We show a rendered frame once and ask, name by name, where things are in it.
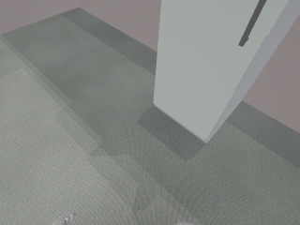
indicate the fridge door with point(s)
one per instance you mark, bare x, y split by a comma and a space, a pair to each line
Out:
199, 61

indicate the handle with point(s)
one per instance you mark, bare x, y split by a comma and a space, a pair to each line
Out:
252, 21

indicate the robot left hand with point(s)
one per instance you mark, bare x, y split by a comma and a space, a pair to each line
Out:
65, 219

